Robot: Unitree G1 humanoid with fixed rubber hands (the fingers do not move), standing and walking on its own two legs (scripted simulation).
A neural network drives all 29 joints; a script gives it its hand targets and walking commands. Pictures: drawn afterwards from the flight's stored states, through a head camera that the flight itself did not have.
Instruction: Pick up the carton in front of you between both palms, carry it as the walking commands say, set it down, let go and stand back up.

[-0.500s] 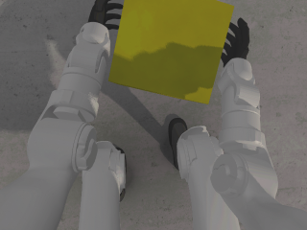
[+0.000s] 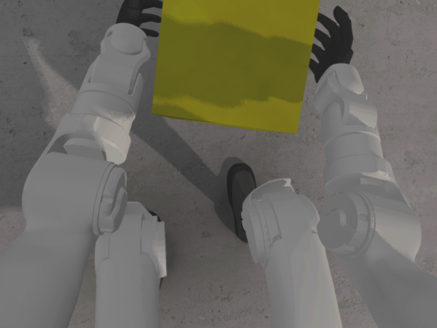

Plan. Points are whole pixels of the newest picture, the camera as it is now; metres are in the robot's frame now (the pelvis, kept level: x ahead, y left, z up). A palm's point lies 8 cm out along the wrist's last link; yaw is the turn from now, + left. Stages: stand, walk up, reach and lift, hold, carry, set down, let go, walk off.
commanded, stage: set down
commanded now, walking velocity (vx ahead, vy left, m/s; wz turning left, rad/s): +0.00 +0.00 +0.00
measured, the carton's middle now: (226, 69) +0.50 -0.10 -0.25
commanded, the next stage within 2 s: none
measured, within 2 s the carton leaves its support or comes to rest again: rests again in 0.38 s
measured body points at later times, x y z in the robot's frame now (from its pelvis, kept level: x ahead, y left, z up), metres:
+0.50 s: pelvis +0.00 +0.00 -0.01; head +0.37 +0.03 +0.25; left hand +0.56 +0.05 -0.20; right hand +0.49 -0.25 -0.17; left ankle +0.07 +0.10 -0.36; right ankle +0.16 -0.15 -0.36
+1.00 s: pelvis +0.00 -0.01 -0.01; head +0.37 +0.02 +0.23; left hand +0.57 +0.09 -0.22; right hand +0.46 -0.28 -0.20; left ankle +0.07 +0.10 -0.36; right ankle +0.16 -0.15 -0.36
